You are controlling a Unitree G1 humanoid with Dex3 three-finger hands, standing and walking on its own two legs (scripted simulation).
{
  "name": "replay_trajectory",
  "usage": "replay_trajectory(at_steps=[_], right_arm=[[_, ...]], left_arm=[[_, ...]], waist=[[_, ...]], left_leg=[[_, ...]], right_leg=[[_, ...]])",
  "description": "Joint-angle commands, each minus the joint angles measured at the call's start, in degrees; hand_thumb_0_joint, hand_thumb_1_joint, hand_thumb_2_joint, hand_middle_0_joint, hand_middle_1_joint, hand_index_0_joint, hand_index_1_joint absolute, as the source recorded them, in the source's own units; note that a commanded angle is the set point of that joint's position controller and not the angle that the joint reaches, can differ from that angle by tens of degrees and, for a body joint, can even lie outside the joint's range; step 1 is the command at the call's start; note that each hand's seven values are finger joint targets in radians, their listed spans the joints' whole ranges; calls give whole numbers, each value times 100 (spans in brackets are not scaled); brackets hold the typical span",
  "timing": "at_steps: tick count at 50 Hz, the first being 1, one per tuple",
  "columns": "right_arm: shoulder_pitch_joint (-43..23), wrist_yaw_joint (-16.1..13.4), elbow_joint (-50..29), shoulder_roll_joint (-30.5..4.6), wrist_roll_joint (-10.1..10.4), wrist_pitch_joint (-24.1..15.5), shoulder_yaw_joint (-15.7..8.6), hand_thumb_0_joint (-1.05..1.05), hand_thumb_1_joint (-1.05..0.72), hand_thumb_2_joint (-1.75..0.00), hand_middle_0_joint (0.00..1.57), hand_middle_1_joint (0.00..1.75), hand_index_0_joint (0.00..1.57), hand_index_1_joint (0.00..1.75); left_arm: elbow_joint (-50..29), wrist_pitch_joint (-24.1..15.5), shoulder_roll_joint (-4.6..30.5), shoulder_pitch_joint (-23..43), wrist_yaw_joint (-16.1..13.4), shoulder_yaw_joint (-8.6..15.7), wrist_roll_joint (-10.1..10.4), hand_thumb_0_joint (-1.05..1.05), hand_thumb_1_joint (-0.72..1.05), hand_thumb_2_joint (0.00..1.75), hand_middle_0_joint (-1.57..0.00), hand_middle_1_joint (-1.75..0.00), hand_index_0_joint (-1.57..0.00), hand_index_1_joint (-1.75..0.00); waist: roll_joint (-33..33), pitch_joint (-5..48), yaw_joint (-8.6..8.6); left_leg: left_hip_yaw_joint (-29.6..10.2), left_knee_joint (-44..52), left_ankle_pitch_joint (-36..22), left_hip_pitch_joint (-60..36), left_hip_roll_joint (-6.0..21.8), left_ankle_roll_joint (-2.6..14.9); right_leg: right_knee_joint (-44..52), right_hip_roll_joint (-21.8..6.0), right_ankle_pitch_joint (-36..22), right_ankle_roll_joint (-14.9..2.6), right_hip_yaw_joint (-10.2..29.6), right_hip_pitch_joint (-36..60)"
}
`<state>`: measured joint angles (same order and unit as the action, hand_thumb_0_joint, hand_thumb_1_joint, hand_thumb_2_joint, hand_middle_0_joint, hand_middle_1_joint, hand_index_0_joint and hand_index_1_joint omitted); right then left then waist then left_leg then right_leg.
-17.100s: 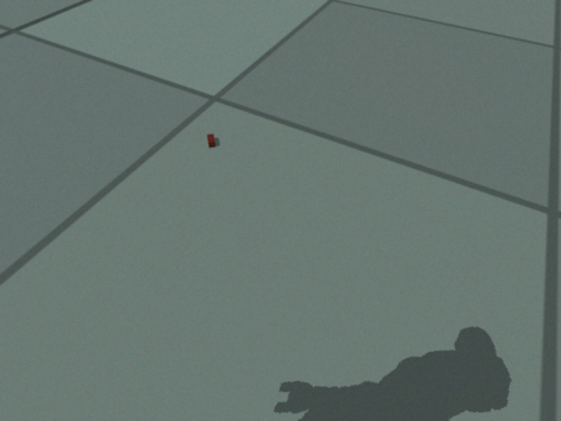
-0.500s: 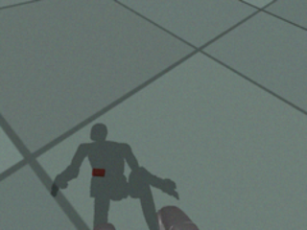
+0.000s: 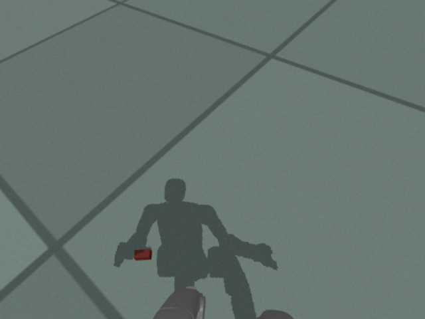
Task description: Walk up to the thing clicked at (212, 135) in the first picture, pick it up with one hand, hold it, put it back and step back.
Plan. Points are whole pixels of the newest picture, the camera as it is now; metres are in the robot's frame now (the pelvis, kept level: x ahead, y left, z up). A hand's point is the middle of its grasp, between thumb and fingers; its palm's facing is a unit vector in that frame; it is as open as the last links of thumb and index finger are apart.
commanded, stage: walk up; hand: left
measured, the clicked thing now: (142, 254) +0.44 +0.39 -0.72
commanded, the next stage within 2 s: none
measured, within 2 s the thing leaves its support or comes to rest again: neither
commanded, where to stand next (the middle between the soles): +0.10 +0.06 m, yaw +4 degrees
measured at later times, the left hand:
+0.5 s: hand out of the picture +0.08 +0.31 -0.15, palm faces +0.08 -0.91 -0.41, open 7.4 cm
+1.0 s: hand out of the picture -0.02 +0.31 -0.13, palm faces +0.08 -0.92 -0.38, open 7.4 cm
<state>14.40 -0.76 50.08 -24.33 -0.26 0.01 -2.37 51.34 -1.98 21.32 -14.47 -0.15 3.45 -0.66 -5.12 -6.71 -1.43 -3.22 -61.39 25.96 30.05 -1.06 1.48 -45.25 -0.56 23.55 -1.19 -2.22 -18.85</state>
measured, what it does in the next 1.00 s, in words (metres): steps on the spot: left foot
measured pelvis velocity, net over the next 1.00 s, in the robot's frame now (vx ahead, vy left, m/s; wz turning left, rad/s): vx -0.04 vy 0.03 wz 0.07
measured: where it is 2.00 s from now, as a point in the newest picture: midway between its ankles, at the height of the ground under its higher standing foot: outside the picture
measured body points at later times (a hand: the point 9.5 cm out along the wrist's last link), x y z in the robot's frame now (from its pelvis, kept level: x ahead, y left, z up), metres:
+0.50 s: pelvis -0.01 +0.03 -0.01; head +0.03 +0.04 +0.44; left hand +0.07 +0.36 -0.12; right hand +0.13 -0.27 -0.12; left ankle +0.03 +0.17 -0.70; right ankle +0.03 -0.11 -0.71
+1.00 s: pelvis -0.04 +0.03 +0.02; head -0.02 +0.03 +0.47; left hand -0.02 +0.35 -0.11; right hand +0.06 -0.26 -0.12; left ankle +0.02 +0.17 -0.71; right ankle +0.03 -0.10 -0.71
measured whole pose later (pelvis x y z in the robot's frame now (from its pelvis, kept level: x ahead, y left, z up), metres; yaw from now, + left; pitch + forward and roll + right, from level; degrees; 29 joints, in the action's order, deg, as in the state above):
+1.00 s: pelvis -0.04 +0.03 +0.02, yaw +4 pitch -3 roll -1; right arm 6.5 1.8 60.9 -20.8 -0.8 1.5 -1.3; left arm 63.8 -0.3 20.5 -8.5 0.1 2.1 -0.9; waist -1.9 -5.8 -1.2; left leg -3.9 -34.1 13.2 19.1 0.4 -1.0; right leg -33.0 -0.8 13.3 1.4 2.1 -17.6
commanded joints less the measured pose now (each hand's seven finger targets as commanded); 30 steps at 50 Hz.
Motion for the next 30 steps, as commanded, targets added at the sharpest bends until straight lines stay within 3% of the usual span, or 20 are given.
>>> replay_trajectory(at_steps=[1, 4, 7, 8, 10, 11, 12, 13, 14, 16, 17, 20, 21, 22, 23, 24, 25, 27, 29, 30], right_arm=[[136, -11, -539, -1164, -77, 68, -460, 0, -90, -90, 20, 30, 20, 30], [-124, 37, -699, -1086, -76, 57, -485, 0, -90, -90, 20, 30, 20, 30], [-154, 59, -689, -933, -3, -7, -466, 0, -90, -90, 20, 30, 20, 30], [-1, 59, -609, -876, 10, -47, -459, 0, -90, -90, 20, 30, 20, 30], [433, 19, -324, -912, -13, -155, -515, 0, -90, -90, 20, 30, 20, 30], [451, -18, -308, -1126, -66, -195, -577, 0, -90, -90, 20, 30, 20, 30], [355, -40, -427, -1488, -115, -223, -649, 0, -90, -90, 20, 30, 20, 30], [338, -32, -466, -1650, 19, -227, -605, 0, -90, -90, 20, 30, 20, 30], [28, -39, -394, -1548, 45, -207, -559, 0, -90, -90, 20, 30, 20, 30], [-614, -45, -528, -1243, 27, -156, -414, 0, -90, -90, 20, 30, 20, 30], [-738, -63, -512, -1188, 3, -152, -365, 0, -90, -90, 20, 30, 20, 30], [-922, -11, -393, -1258, 39, -70, -314, 0, -90, -90, 20, 30, 20, 30], [-903, 8, -375, -1104, 68, -38, -266, 0, -90, -90, 20, 30, 20, 30], [-866, 14, -378, -923, 112, -28, -225, 0, -90, -90, 20, 30, 20, 30], [-818, -5, -348, -796, 116, -2, -189, 0, -90, -90, 20, 30, 20, 30], [-766, -71, -202, -911, 76, 26, -263, 0, -90, -90, 20, 30, 20, 30], [-540, -61, -11, -995, 35, 13, -310, 0, -90, -90, 20, 30, 20, 30], [-400, 31, 185, -1079, 61, -63, -343, 0, -90, -90, 20, 30, 20, 30], [-788, 78, 82, -1195, -11, -124, -335, 0, -90, -90, 20, 30, 20, 30], [-1010, 90, 20, -1351, -71, -134, -342, 0, -90, -90, 20, 30, 20, 30]], left_arm=[[-445, -248, 1860, -99, -330, 482, 32, 0, 90, 90, -20, -30, -20, -30], [-480, -220, 1799, -242, -412, 459, 25, 0, 90, 90, -20, -30, -20, -30], [-570, -164, 1815, -68, -410, 425, -11, 0, 90, 90, -20, -30, -20, -30], [-649, -126, 1778, 159, -388, 406, 5, 0, 90, 90, -20, -30, -20, -30], [-693, -63, 1625, 555, -335, 308, 114, 0, 90, 90, -20, -30, -20, -30], [-721, -56, 1399, 513, -324, 231, 158, 0, 90, 90, -20, -30, -20, -30], [-768, -69, 1121, 426, -312, 155, 179, 0, 90, 90, -20, -30, -20, -30], [-700, -5, 1180, 609, -347, 174, 180, 0, 90, 90, -20, -30, -20, -30], [-519, -1, 1307, 713, -388, 174, 160, 0, 90, 90, -20, -30, -20, -30], [-341, -13, 1350, 581, -299, 226, 166, 0, 90, 90, -20, -30, -20, -30], [-231, -10, 1291, 441, -269, 224, 171, 0, 90, 90, -20, -30, -20, -30], [53, -43, 1187, 129, -257, 207, 146, 0, 90, 90, -20, -30, -20, -30], [113, -84, 1313, 177, -280, 240, 77, 0, 90, 90, -20, -30, -20, -30], [95, -133, 1575, 217, -296, 275, 0, 0, 90, 90, -20, -30, -20, -30], [44, -152, 1875, 431, -279, 303, -23, 0, 90, 90, -20, -30, -20, -30], [-11, -138, 2096, 883, -259, 313, 1, 0, 90, 90, -20, -30, -20, -30], [-54, -124, 1973, 1217, -246, 280, 8, 0, 90, 90, -20, -30, -20, -30], [-23, -45, 1608, 1450, -205, 175, -3, 0, 90, 90, -20, -30, -20, -30], [101, 7, 1256, 1068, -179, 109, 25, 0, 90, 90, -20, -30, -20, -30], [262, 44, 1308, 758, -173, 144, 25, 0, 90, 90, -20, -30, -20, -30]], waist=[[1307, 375, 1], [1469, 630, -126], [1807, 1024, -152], [1826, 1152, -3], [1355, 1412, 315], [840, 1580, 369], [-79, 1676, 389], [-347, 1717, 477], [-250, 1423, 310], [-39, 1109, 50], [-85, 1083, -7], [-518, 1187, -147], [-350, 1160, -143], [107, 1156, -106], [564, 1014, 7], [1055, 980, 115], [1076, 858, 342], [607, 601, 530], [-42, 646, 179], [-95, 709, 55]], left_leg=[[-496, -353, -19, 411, 168, -62], [-248, 46, 66, 550, 123, -71], [210, 1051, 61, 101, 137, -85], [454, 1730, -285, -306, 93, -49], [619, 2873, -1952, -1574, -74, 93], [-8, 2689, -2912, -2424, 244, 342], [-1455, 2534, -3979, -3014, 1093, 815], [-2701, 2787, -4778, -2650, 2166, 1695], [-2840, 2819, -4767, -1918, 2355, 1916], [-1290, 2594, -4188, -1260, 1530, 1308], [-919, 2388, -4218, -1264, 1255, 1029], [-730, 2043, -3838, -1122, 1000, 674], [-724, 1832, -3455, -863, 934, 508], [-560, 1400, -2793, -460, 662, 254], [-269, 987, -1397, -346, 142, 58], [-55, 792, 262, -694, 159, 56], [-57, 952, 192, -1199, 314, 50], [-253, 2316, -816, -1568, 447, 190], [-1810, 3590, -567, -1173, 1285, 694], [-2232, 3836, 78, -864, 1639, 999]], right_leg=[[1146, -2040, -4688, -1421, 1880, 519], [816, -1874, -5213, -1275, 1567, 1072], [452, -1656, -5166, -1124, 1216, 1368], [206, -1479, -4950, -982, 950, 1241], [-664, -1003, -4015, -483, 463, 608], [-1291, -788, -3281, -249, 365, -213], [-1995, -363, -1930, 45, 129, -1297], [-2042, -33, 943, 72, 221, -1290], [-1709, -267, 1373, 64, 615, -878], [-1306, -276, 856, -47, 511, -387], [-935, -215, 379, -60, 276, -349], [739, -14, -877, -23, -62, 503], [916, -136, -1350, -96, 302, 753], [1165, -699, -1760, -363, 1321, 909], [1618, -1586, -1932, -858, 2401, 567], [1715, -2135, -2051, -1358, 2737, -36], [1654, -2078, -1841, -1324, 2650, -537], [1219, -1060, -1088, -532, 1242, -848], [-23, -61, -363, -31, 262, -508], [-217, 19, 468, -29, 267, -315]])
